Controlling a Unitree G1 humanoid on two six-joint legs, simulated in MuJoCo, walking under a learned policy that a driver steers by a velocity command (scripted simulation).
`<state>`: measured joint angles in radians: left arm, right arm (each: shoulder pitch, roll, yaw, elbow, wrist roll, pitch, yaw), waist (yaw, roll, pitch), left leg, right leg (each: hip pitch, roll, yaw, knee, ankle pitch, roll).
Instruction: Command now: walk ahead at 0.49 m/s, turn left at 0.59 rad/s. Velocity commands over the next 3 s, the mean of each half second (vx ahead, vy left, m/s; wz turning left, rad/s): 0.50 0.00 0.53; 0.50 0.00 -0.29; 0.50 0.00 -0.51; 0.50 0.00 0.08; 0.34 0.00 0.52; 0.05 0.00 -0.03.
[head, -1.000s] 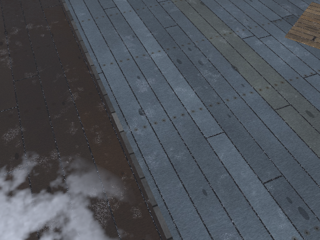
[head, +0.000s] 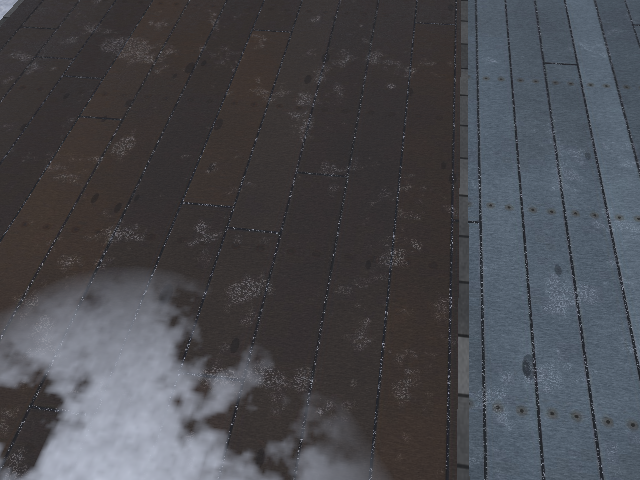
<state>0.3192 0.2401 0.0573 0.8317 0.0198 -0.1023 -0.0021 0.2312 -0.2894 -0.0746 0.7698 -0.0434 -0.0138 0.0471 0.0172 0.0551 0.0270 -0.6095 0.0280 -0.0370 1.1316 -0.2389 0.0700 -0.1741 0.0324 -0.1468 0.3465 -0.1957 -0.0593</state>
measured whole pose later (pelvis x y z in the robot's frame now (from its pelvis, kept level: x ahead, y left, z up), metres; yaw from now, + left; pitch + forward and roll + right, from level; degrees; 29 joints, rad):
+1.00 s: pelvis +0.56 +0.08 -0.01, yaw +2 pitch +0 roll +0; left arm 0.26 0.28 0.07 0.83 0.01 -0.03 -0.02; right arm 0.26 -0.24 -0.02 0.84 -0.04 -0.09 0.00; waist 0.00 0.01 0.05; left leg -0.42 0.02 -0.01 1.23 -0.33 0.03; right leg -0.31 0.13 -0.04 0.49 -0.19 -0.13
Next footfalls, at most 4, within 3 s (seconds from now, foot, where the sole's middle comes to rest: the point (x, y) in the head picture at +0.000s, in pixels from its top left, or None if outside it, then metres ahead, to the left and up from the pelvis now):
0.30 left None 0.31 0.13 -0.78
0.86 right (333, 404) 0.65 0.04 -0.78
1.38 left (275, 287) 0.96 0.19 -0.78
1.86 right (380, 240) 1.11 -0.08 -0.78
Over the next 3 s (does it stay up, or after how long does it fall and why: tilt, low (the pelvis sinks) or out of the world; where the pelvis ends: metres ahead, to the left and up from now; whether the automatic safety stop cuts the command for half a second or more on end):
stays up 1.33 0.00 0.00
